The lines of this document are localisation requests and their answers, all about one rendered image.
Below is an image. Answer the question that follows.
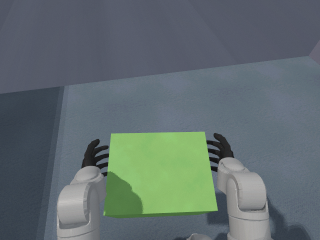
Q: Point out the carton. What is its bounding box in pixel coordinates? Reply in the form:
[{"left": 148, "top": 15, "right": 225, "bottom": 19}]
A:
[{"left": 103, "top": 131, "right": 218, "bottom": 219}]

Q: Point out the robot left forearm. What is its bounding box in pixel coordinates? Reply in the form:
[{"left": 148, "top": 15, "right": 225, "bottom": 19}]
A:
[{"left": 56, "top": 166, "right": 107, "bottom": 240}]

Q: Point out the robot left hand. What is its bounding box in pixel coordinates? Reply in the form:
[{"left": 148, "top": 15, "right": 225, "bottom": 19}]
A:
[{"left": 81, "top": 139, "right": 109, "bottom": 177}]

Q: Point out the robot right hand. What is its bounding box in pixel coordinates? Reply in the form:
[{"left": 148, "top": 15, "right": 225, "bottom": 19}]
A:
[{"left": 206, "top": 133, "right": 234, "bottom": 172}]

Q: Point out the robot right forearm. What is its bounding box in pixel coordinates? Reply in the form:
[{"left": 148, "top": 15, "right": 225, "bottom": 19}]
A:
[{"left": 216, "top": 157, "right": 274, "bottom": 240}]

